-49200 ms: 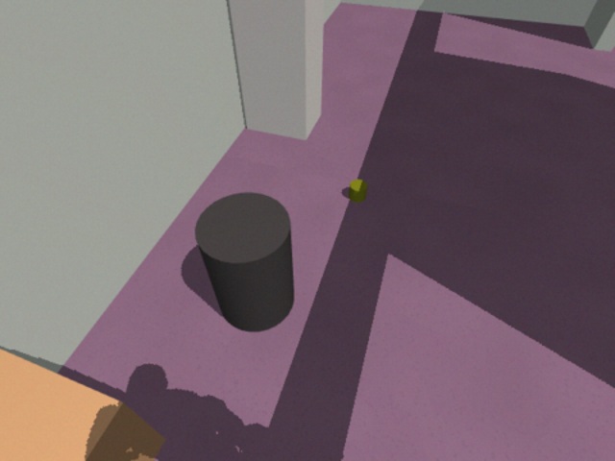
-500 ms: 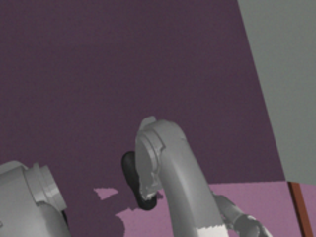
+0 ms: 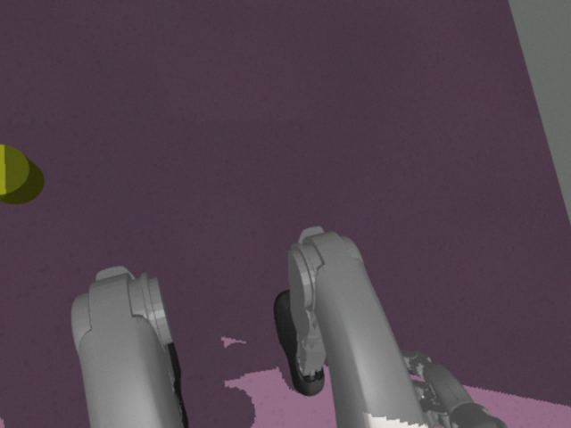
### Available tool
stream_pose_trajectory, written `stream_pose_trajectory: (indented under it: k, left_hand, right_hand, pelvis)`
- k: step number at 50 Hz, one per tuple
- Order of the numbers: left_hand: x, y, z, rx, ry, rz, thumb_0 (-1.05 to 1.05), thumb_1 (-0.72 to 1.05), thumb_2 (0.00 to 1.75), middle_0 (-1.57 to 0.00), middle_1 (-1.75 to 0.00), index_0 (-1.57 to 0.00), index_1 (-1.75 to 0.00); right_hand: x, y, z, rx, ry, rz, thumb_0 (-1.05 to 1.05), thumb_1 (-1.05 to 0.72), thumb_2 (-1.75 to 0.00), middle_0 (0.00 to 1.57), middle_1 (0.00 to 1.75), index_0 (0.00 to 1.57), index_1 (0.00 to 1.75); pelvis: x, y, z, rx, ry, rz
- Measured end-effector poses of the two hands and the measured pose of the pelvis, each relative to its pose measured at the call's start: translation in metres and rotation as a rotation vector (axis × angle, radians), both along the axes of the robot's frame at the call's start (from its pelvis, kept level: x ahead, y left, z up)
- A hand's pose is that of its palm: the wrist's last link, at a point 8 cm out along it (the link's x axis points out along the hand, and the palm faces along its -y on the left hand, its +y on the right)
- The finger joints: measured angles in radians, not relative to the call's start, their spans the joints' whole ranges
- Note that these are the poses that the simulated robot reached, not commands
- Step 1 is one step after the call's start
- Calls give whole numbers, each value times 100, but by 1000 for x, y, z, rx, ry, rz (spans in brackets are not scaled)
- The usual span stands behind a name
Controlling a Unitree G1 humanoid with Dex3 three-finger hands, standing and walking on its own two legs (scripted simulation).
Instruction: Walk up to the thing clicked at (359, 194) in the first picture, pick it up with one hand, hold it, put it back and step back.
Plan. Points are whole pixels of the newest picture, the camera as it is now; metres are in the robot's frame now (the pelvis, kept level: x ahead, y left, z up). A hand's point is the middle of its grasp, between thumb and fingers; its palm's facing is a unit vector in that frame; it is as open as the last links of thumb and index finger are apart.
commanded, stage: withdraw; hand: left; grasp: from above
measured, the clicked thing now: (8, 175) +0.49 +0.36 -0.31
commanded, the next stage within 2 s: home in 0.30 s
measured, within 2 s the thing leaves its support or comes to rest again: neither
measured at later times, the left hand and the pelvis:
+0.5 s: hand out of the picture +0.48 +0.38 -0.16, palm faces -0.39 -0.08 -0.92, open 13.6 cm; pelvis -0.01 -0.01 -0.03, yaw +0 degrees
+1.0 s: hand out of the picture +0.34 +0.33 +0.02, palm faces -0.20 -0.67 -0.72, open 8.4 cm; pelvis +0.00 -0.01 +0.12, yaw +6 degrees
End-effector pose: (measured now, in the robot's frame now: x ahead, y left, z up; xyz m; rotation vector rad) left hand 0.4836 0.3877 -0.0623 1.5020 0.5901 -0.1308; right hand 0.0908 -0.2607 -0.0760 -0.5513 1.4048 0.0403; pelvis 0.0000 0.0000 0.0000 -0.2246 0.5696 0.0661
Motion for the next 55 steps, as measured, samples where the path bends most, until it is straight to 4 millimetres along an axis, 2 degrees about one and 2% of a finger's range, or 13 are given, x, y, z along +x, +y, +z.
stream_pose_trajectory:
  k: [4, 7, 14, 18, 21, 26, 31, 36, 41, 49, 55]
  left_hand:
    - [-3, -7, 8, -42, 47, -33, 0, -50, 100, -9, -99, -9, -100]
    - [-4, -14, 6, -74, 59, -78, 0, -50, 100, -10, -99, -9, -99]
    - [-5, -27, -18, -92, 5, -147, 0, -49, 99, -11, -98, -11, -98]
    - [-6, -26, -34, -66, -16, -133, 0, -47, 98, -12, -97, -12, -97]
    - [-7, -21, -39, -44, -40, -107, 0, -46, 97, -13, -96, -13, -96]
    - [-5, -8, -35, -9, -62, -45, 0, -40, 95, -18, -89, -17, -89]
    - [-12, -2, -18, -40, -68, 21, 0, -26, 92, -22, -76, -20, -77]
    - [-38, -5, 15, -160, -80, 88, 0, -4, 88, -23, -61, -21, -63]
    - [-78, -11, 60, -310, -92, 173, 0, 25, 82, -21, -46, -20, -47]
    - [-144, -27, 126, -529, -119, 321, 0, 65, 84, -20, -33, -20, -34]
    - [-187, -45, 169, -682, -145, 466, 0, 78, 86, -20, -30, -20, -31]
  right_hand:
    - [-1, -5, 9, -26, -10, -3, 0, -91, -90, 20, 30, 20, 30]
    - [-6, -9, 13, -55, -1, -1, 0, -91, -90, 20, 30, 20, 30]
    - [-25, -15, 7, -95, 55, 2, 0, -91, -89, 20, 30, 20, 30]
    - [-36, -13, -3, -87, 75, -10, 0, -91, -89, 20, 30, 20, 30]
    - [-44, -9, -12, -71, 88, -19, 0, -91, -89, 20, 30, 20, 30]
    - [-50, -3, -22, -39, 95, -43, 0, -90, -89, 20, 30, 20, 30]
    - [-47, 3, -19, -3, 95, -81, 0, -90, -89, 20, 30, 20, 30]
    - [-27, 3, 0, 20, 61, -114, 0, -90, -89, 21, 30, 20, 30]
    - [11, 1, 32, 37, -38, -107, 0, -90, -89, 21, 30, 20, 30]
    - [86, 10, 96, 89, -281, -37, 1, -91, -89, 20, 30, 20, 30]
    - [129, 28, 149, 147, -444, 3, 1, -91, -89, 20, 30, 20, 30]
  pelvis:
    - [-4, -1, 8, 6, -1, 5]
    - [-6, -2, 9, 9, -7, 6]
    - [-9, -3, -4, 12, -26, 1]
    - [-10, -4, -15, 13, -37, -3]
    - [-10, -5, -22, 14, -40, -5]
    - [-9, -5, -27, 16, -33, -4]
    - [-6, -5, -15, 19, -3, 3]
    - [-2, -5, 14, 33, 36, 17]
    - [1, -5, 52, 49, 50, 28]
    - [2, -6, 114, 74, 15, 49]
    - [5, -8, 160, 95, -29, 69]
